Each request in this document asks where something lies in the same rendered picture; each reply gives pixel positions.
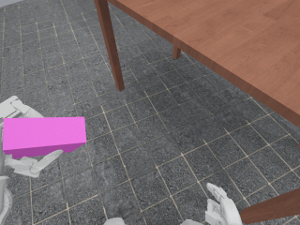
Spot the robot right hand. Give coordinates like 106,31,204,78
205,183,243,225

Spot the robot left hand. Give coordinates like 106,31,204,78
0,96,64,178

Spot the robot left forearm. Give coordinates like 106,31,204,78
0,175,14,225

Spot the sponge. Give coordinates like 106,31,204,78
3,116,87,159

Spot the table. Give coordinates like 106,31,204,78
94,0,300,225

